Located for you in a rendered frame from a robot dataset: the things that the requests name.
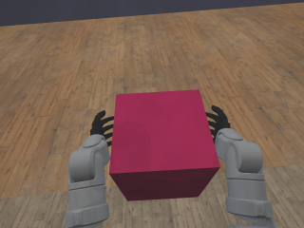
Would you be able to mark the carton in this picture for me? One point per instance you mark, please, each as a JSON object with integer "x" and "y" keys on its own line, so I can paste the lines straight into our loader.
{"x": 162, "y": 146}

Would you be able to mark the right robot forearm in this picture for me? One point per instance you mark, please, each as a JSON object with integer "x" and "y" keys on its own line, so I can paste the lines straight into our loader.
{"x": 247, "y": 197}

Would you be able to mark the left robot forearm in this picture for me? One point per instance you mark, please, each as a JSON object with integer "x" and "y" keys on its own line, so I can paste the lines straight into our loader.
{"x": 87, "y": 207}

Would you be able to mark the left robot hand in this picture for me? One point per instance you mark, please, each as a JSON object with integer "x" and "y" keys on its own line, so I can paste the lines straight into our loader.
{"x": 98, "y": 129}

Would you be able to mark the right robot hand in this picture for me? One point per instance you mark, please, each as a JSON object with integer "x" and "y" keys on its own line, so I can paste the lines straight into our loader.
{"x": 221, "y": 121}

